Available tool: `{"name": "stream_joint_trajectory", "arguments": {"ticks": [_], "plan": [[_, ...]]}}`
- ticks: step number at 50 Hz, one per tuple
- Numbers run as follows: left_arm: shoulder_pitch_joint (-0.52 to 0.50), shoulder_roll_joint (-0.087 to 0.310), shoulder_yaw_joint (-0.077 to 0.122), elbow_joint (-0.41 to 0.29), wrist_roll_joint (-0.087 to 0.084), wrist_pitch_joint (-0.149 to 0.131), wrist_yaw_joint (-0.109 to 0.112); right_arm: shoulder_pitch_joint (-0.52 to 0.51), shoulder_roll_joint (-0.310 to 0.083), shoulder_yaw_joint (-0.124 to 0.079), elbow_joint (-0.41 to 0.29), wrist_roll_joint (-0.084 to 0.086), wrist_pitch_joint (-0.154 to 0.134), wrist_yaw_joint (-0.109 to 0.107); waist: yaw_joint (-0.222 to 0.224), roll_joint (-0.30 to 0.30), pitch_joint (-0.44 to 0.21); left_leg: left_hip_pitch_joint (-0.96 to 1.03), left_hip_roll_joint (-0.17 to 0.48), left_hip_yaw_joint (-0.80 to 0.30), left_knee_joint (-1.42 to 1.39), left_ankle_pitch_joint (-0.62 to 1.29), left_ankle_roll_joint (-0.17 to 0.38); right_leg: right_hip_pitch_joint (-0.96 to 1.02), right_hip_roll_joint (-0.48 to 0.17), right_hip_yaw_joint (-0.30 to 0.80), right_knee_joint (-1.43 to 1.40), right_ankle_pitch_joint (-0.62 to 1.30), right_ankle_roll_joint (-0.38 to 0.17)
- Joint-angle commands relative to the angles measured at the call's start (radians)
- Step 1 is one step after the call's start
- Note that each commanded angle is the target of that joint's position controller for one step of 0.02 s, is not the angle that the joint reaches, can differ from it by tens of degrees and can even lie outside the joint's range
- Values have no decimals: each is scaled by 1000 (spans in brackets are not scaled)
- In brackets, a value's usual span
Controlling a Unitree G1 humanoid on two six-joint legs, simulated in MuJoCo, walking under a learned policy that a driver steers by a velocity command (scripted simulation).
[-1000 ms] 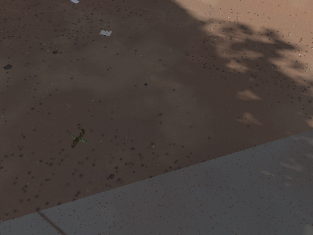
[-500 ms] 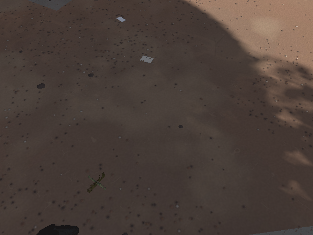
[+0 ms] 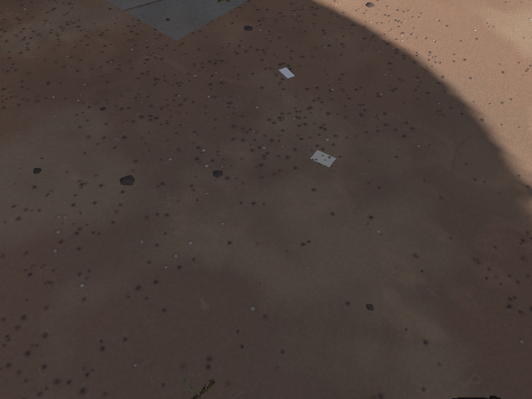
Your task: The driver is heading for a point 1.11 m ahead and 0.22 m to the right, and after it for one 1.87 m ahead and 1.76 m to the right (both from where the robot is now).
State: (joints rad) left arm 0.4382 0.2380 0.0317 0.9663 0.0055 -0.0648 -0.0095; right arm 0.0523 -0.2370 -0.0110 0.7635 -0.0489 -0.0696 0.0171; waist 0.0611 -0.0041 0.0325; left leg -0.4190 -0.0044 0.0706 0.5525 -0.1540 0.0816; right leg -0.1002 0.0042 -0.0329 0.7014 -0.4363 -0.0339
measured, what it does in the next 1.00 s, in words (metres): walks ahead, turning right: right foot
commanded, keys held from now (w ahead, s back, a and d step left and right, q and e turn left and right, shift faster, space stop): w+e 0.64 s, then w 0.36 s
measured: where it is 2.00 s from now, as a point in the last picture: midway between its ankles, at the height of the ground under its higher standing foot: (381, 229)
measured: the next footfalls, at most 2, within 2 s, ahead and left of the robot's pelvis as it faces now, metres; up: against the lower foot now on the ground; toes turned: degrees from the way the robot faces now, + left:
right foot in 0.50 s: +0.39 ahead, -0.12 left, +0.00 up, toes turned -18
left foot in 1.04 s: +0.75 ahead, -0.07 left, +0.00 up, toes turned -22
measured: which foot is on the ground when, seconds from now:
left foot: down 0.00-0.52, up 0.54-1.00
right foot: up 0.00-0.48, down 0.50-1.00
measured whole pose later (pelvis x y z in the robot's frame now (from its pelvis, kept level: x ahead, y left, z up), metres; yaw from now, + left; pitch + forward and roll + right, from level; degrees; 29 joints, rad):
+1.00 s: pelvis +0.53 -0.09 +0.00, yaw -24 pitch +1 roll -1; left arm 0.43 0.26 0.05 0.94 0.02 -0.07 0.01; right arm 0.07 -0.24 -0.02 0.77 -0.03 -0.04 0.03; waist 0.07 0.03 0.04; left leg -0.54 0.04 0.04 0.57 -0.08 0.04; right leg 0.12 0.12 0.09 0.23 -0.35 -0.10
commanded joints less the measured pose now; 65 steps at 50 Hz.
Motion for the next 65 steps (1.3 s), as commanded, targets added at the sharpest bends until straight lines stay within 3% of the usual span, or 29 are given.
{"name": "stream_joint_trajectory", "arguments": {"ticks": [1,3,5,8,14,19,22,24,25,26,27,28,29,31,33,35,41,46,49,51,52,53,54,55,56,57,59,61,65], "plan": [[-16,138,33,-89,12,-6,7,324,-210,-71,54,30,12,-15,-134,117,-140,572,382,-578,-290,-209,185,-580,-22,81,530,-21,-46],[-59,96,27,-86,3,-1,-5,212,-110,-45,42,27,-2,-10,-82,82,-22,358,291,-362,-367,-107,117,-509,-78,87,434,99,-44],[-30,75,25,-64,24,25,-16,205,-87,-38,59,27,-19,-16,-48,104,0,271,244,-241,-411,2,81,-437,-86,83,403,150,-26],[-92,64,29,-83,22,41,-29,255,-106,-45,91,33,-41,-19,-41,73,17,290,240,-143,-444,118,83,-505,-91,84,387,240,-12],[-299,35,17,-155,22,40,-41,314,-95,-41,133,33,-43,-25,-72,63,61,344,210,25,-442,268,63,-579,-84,27,146,436,1],[-433,29,4,-219,28,37,-53,395,-118,-45,179,30,-33,-41,-108,62,80,478,248,99,-380,456,47,-542,-55,-71,-47,412,-49],[-376,51,15,-216,31,39,-45,380,-152,-52,186,25,-18,-51,-67,95,25,554,264,148,-203,862,30,-422,24,-128,-81,269,-110],[-198,91,38,-168,36,32,-36,368,-179,-60,181,22,1,-53,9,101,-85,522,264,166,97,941,24,-207,91,-130,-135,197,-165],[-38,142,64,-121,47,26,-24,348,-181,-60,163,26,4,-50,89,50,-168,363,243,176,354,736,-3,34,53,-37,-208,203,-212],[17,271,102,-124,52,31,-7,390,-81,-39,98,46,-5,-31,61,-170,-287,-47,106,177,751,37,-58,377,-255,426,-223,184,-354],[4,289,106,-136,14,42,-8,305,-129,-52,57,37,-17,-22,58,-126,-340,-253,-36,-28,924,-382,-75,435,-363,801,-384,254,-423],[-42,271,102,-126,2,49,0,204,-128,-51,27,32,-27,-16,49,-42,-189,-348,42,-110,898,-277,-64,335,-326,622,-408,275,-381],[-96,213,88,-126,-1,47,5,205,-119,-44,24,38,-38,-15,7,0,-85,-318,82,-101,800,-194,-63,188,-293,511,-432,342,-335],[-176,148,69,-135,-8,37,11,241,-110,-45,38,14,-15,-17,-77,24,-5,-188,123,-101,654,-165,-85,-18,-188,354,-468,493,-265],[-178,138,62,-139,-9,16,7,272,-93,-43,44,-2,22,-9,-100,3,-32,-124,125,-85,595,-152,-108,-70,-143,287,-480,578,-258],[-143,156,65,-127,-6,2,4,242,-81,-41,32,1,36,-2,-96,-13,-27,-139,128,-64,519,-90,-122,-88,-123,248,-505,602,-248],[-20,150,57,-88,-4,-6,4,25,-78,-35,-32,12,35,7,-10,-53,14,-240,122,-47,231,137,-114,42,-116,224,-527,626,-181],[36,158,49,-63,11,-8,17,-98,-85,-30,-78,21,22,15,29,-56,43,-244,77,-32,75,146,-73,170,-164,235,-498,683,-178],[-4,179,50,-59,17,-11,28,-27,-107,-38,-68,23,13,11,-29,-67,40,-106,37,-31,-4,49,-24,186,-191,224,-430,859,-147],[-35,193,52,-56,20,-12,25,194,-137,-57,3,23,3,-8,-130,-43,-70,174,-29,0,-79,11,15,159,-145,176,-181,1064,-116],[-32,172,43,-65,15,-16,22,357,-179,-72,43,7,-7,-22,-195,5,-176,417,68,-98,-95,-13,54,23,-100,144,49,891,-100],[79,74,21,-90,-23,-20,13,465,-301,-102,49,-17,-9,-29,-169,215,-326,712,361,-547,-138,-131,175,-287,54,65,434,399,-50],[83,124,32,-74,-4,-18,14,420,-264,-98,63,13,6,-15,-146,226,-322,689,423,-822,-287,-158,220,-447,122,117,575,-74,-57],[7,148,38,-83,14,-13,14,307,-198,-82,44,31,11,-9,-106,107,-141,534,384,-670,-293,-245,200,-505,44,146,612,2,-65],[-59,136,33,-95,18,-15,6,234,-134,-65,34,33,7,-4,-95,33,-58,405,338,-537,-323,-205,177,-494,2,137,558,79,-64],[-83,116,30,-102,17,-10,-1,210,-108,-56,41,29,2,-5,-72,43,-12,327,285,-433,-354,-133,143,-468,-32,123,497,112,-62],[-58,94,23,-90,36,13,-12,222,-88,-46,71,32,-11,-9,-40,86,-2,250,224,-312,-387,12,114,-398,-58,97,436,146,-39],[-72,81,19,-93,36,24,-20,266,-106,-51,98,40,-26,-6,-33,80,-7,254,213,-261,-406,122,127,-418,-70,71,407,177,-21],[-243,74,10,-147,33,29,-25,329,-112,-52,138,44,-28,-4,-60,65,41,300,185,-187,-455,175,130,-549,-110,25,248,308,17]]}}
